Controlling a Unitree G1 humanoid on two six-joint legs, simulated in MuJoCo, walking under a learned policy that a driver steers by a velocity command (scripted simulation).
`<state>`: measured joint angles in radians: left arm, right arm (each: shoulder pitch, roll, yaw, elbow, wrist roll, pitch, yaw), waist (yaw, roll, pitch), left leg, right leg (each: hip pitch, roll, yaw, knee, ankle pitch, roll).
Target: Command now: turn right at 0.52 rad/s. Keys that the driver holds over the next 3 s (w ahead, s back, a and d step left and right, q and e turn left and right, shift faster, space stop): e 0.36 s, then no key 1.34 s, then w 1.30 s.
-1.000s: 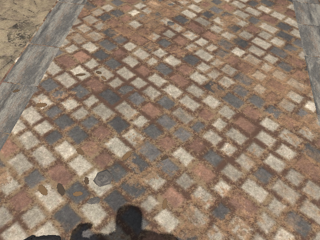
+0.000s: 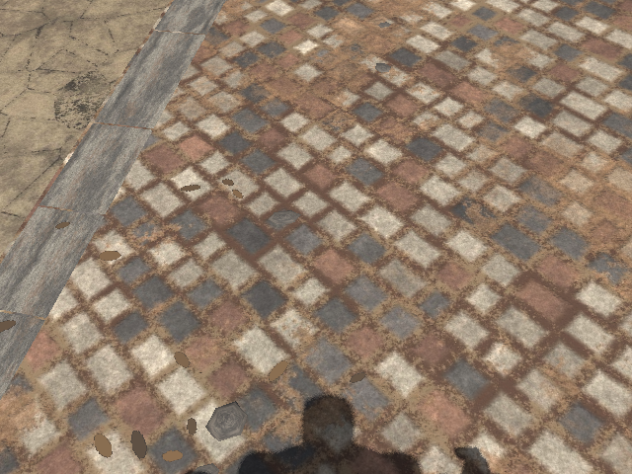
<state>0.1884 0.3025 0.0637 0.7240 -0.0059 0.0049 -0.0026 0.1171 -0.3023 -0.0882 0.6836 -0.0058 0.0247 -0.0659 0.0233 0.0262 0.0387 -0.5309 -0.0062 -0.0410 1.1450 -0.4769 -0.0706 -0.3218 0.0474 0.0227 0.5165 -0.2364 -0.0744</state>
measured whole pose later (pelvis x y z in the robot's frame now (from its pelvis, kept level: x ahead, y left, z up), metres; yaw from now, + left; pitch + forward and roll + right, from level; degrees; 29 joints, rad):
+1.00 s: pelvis -0.01 +0.00 +0.00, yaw -19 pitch -1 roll +0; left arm 0.18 0.21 0.02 0.71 0.02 0.01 0.00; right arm 0.22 -0.28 -0.04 0.80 -0.01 -0.01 -0.02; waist -0.02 0.01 0.02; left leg -0.20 0.07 -0.01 0.47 -0.25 -0.08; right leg -0.19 0.04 0.03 0.51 -0.31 -0.03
